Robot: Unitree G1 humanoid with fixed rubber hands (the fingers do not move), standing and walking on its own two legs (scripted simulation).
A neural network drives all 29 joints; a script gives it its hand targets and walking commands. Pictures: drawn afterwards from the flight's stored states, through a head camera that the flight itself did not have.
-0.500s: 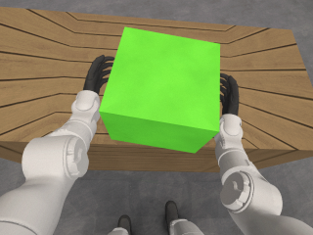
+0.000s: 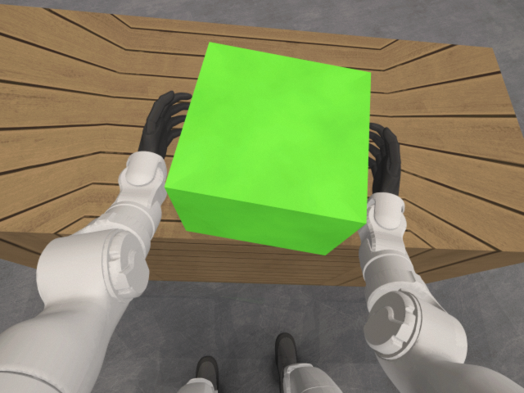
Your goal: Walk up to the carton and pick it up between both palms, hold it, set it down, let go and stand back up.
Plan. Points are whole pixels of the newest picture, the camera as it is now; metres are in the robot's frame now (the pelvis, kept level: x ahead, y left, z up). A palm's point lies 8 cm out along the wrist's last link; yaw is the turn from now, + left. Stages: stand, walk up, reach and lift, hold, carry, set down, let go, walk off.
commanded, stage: set down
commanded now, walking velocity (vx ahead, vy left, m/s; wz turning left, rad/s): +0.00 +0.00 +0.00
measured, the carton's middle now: (271, 157) +0.47 -0.06 -0.05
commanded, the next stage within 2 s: none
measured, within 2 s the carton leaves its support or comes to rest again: neither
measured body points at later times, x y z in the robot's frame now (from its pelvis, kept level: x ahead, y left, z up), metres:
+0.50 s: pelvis +0.00 +0.00 +0.00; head +0.15 +0.01 +0.42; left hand +0.49 +0.12 +0.01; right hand +0.41 -0.23 +0.01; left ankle -0.02 +0.12 -0.74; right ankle +0.02 -0.15 -0.74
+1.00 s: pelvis +0.00 +0.00 -0.01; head +0.14 +0.01 +0.42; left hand +0.49 +0.13 -0.01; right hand +0.40 -0.23 -0.02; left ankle -0.02 +0.12 -0.74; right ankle +0.02 -0.15 -0.74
